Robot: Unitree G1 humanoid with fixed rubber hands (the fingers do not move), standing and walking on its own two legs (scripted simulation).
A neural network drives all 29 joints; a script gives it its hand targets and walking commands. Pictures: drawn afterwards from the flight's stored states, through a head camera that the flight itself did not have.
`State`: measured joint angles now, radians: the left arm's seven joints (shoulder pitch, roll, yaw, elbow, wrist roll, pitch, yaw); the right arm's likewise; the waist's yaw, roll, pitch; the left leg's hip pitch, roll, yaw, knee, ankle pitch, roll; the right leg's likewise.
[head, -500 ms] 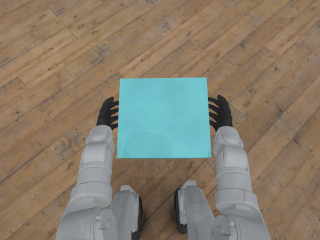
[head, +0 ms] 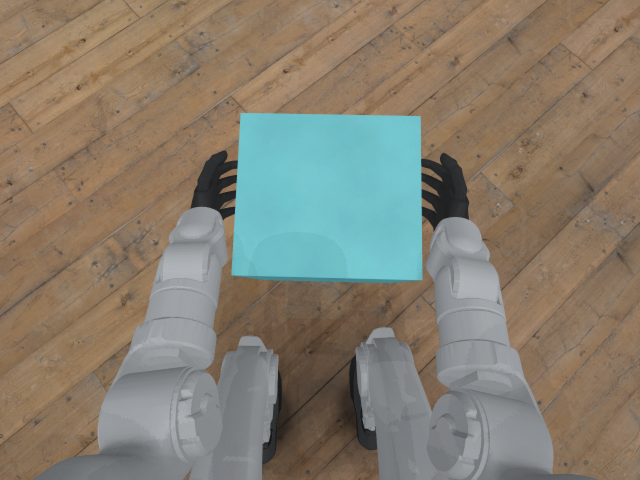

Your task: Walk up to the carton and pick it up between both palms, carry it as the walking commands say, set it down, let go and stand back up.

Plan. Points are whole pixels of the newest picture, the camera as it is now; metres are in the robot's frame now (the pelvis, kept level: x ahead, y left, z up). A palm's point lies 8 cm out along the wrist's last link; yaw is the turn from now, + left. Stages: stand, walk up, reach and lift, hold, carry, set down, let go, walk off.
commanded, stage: set down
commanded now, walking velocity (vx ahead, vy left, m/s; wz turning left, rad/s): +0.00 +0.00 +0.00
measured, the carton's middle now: (327, 213) +0.45 -0.03 -0.15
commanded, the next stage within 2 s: none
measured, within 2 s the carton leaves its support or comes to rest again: neither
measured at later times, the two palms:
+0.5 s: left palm (226, 216) +0.46 +0.13 -0.18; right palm (426, 223) +0.43 -0.17 -0.16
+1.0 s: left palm (240, 219) +0.48 +0.12 -0.27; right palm (413, 229) +0.45 -0.18 -0.25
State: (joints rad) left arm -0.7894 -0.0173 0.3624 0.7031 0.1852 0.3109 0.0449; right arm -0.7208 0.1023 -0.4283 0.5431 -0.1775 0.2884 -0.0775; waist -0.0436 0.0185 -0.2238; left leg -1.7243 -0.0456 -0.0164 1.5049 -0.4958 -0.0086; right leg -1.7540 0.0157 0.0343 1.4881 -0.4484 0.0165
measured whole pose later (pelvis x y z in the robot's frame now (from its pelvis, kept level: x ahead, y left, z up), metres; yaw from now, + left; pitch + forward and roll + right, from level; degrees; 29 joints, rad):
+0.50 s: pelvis -0.02 +0.01 -0.07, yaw +0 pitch +44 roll +0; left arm -0.98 0.06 0.31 0.79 0.13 0.30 0.08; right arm -0.90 0.03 -0.43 0.61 -0.13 0.27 -0.10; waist -0.06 0.02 -0.13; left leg -1.99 -0.07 -0.02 1.75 -0.53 -0.01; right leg -2.01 0.03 0.04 1.72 -0.48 0.04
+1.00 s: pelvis -0.03 +0.00 -0.13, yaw +0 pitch +45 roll +0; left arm -1.16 0.15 0.23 0.88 0.07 0.28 0.11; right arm -1.04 -0.03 -0.43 0.67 -0.07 0.24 -0.12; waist -0.06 0.01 -0.01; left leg -2.19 -0.08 -0.02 1.94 -0.54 -0.02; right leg -2.21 0.03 0.04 1.91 -0.49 0.04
